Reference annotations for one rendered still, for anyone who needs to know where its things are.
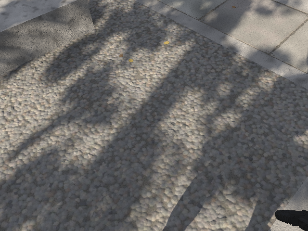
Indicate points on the robot right hand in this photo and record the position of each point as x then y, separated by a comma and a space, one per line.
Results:
294, 218

